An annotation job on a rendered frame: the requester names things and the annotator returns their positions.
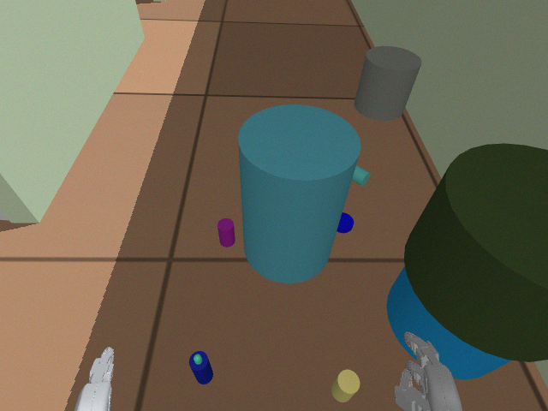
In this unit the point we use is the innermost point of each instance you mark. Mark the left robot hand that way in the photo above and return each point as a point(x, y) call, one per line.
point(96, 395)

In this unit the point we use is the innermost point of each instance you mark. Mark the potted plant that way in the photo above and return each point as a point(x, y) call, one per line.
point(475, 280)

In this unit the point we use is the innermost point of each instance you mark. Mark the right robot hand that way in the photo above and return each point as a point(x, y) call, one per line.
point(438, 390)

